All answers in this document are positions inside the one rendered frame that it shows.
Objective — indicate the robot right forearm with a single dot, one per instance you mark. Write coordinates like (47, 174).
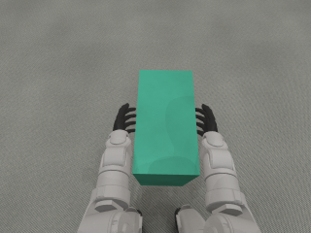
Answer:
(223, 193)

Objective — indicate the robot shin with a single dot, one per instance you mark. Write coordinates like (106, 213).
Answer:
(130, 209)
(186, 207)

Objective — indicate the right robot upper arm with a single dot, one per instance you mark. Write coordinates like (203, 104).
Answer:
(224, 223)

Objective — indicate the right robot shin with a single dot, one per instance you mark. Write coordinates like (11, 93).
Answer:
(186, 207)

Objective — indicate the left robot shin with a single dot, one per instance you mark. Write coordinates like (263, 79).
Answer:
(130, 209)

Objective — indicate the left robot upper arm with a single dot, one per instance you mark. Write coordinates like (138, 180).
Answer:
(114, 221)

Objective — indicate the robot right hand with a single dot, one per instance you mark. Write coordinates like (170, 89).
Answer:
(209, 121)

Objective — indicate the robot left forearm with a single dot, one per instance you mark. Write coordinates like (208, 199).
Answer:
(111, 192)

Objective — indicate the carton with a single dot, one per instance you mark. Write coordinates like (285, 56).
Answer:
(165, 143)

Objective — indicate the robot left hand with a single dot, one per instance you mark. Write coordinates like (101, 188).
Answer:
(121, 118)

